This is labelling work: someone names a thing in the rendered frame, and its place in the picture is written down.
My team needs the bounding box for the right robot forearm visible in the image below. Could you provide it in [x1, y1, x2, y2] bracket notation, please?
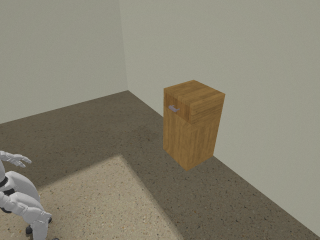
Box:
[0, 191, 28, 216]

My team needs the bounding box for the humanoid robot torso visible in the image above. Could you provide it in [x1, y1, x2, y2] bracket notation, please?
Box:
[0, 159, 16, 194]

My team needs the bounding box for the robot left hand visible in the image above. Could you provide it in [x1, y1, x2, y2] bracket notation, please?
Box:
[9, 154, 32, 168]

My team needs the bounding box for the handle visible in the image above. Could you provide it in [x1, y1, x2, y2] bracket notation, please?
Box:
[168, 105, 180, 112]

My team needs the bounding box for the drawer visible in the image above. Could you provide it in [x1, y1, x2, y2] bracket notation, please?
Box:
[165, 92, 192, 124]

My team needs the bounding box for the cabinet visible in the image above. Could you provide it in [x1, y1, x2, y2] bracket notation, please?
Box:
[163, 80, 226, 171]

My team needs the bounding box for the robot right hand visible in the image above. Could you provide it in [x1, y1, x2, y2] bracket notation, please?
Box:
[22, 207, 52, 227]

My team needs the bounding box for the left robot forearm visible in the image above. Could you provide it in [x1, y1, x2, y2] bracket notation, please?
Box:
[0, 151, 14, 162]

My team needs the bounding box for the robot left foot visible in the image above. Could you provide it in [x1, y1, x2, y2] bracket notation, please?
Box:
[25, 217, 52, 235]

